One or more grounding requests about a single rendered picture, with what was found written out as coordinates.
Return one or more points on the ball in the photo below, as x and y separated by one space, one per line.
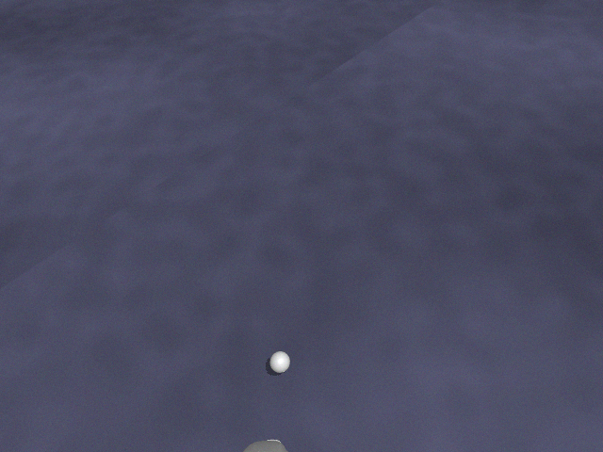
279 362

